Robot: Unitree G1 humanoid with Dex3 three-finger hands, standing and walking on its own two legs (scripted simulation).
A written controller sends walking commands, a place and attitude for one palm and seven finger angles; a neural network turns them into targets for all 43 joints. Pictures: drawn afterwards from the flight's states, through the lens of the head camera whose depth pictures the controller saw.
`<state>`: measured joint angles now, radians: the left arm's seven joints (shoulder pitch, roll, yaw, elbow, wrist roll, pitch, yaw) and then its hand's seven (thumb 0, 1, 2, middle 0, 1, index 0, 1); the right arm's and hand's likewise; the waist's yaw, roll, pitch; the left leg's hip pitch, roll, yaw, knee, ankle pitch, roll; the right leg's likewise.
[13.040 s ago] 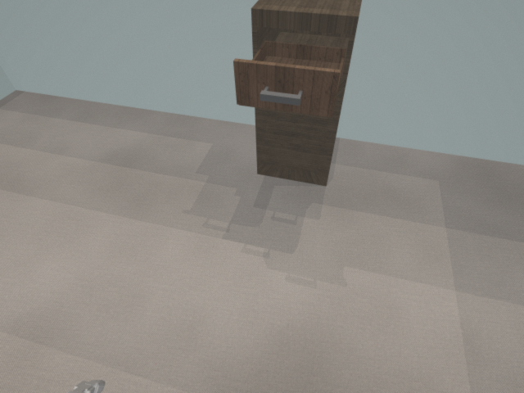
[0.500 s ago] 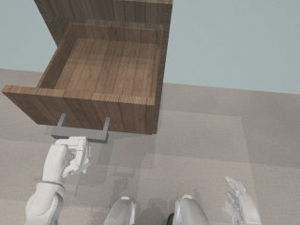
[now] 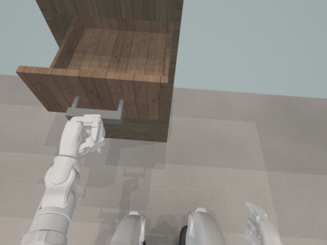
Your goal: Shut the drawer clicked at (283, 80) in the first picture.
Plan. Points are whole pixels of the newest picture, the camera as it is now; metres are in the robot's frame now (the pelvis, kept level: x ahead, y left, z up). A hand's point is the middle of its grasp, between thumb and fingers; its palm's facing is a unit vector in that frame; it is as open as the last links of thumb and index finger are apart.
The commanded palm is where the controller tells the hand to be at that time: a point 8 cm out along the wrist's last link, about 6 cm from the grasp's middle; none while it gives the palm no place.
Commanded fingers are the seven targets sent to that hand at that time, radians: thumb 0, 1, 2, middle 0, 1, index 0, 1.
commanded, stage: push the drawer shut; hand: left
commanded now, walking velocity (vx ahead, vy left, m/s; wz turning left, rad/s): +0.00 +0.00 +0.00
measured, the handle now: (97, 108) +0.43 +0.19 +0.04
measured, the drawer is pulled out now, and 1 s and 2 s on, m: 0.23 0.10 0.00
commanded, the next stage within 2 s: none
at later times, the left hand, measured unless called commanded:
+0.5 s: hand (107, 115) +0.42 +0.16 +0.03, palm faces -0.06 -1.00 -0.07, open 3.0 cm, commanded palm +0.42 +0.20 +0.04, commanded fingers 0.00 0.90 0.90 -1.40 -1.60 -1.40 -1.60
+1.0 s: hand (112, 95) +0.48 +0.16 +0.03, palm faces -0.06 -1.00 -0.06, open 3.0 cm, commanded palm +0.48 +0.20 +0.04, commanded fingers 0.00 0.90 0.90 -1.40 -1.60 -1.40 -1.60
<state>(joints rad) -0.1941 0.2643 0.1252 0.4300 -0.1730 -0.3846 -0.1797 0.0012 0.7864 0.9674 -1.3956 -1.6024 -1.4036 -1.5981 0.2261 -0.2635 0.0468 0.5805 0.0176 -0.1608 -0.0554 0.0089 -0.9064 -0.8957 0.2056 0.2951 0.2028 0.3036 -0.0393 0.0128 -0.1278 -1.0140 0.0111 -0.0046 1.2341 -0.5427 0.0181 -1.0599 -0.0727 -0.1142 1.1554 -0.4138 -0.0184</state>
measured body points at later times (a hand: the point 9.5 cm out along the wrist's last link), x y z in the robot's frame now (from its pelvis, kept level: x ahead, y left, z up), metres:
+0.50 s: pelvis +0.01 +0.00 +0.00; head +0.13 +0.01 +0.44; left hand +0.41 +0.21 +0.04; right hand +0.13 -0.26 -0.11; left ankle +0.03 +0.11 -0.63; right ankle +0.08 -0.12 -0.63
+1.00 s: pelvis +0.01 +0.00 +0.00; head +0.15 +0.00 +0.42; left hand +0.48 +0.21 +0.04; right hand +0.08 -0.27 -0.12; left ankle +0.03 +0.11 -0.63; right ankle +0.08 -0.12 -0.63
